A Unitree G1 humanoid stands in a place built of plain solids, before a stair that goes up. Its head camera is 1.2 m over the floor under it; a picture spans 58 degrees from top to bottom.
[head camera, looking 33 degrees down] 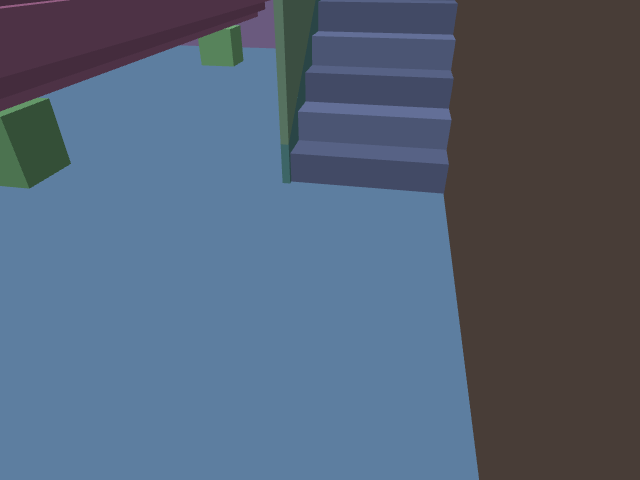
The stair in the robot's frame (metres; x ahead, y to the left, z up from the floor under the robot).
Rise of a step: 0.19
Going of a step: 0.24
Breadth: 0.96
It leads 10 degrees to the right of straight ahead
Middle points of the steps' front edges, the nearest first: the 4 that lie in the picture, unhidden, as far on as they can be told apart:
2.45 -0.28 0.19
2.68 -0.33 0.38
2.92 -0.37 0.57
3.15 -0.41 0.76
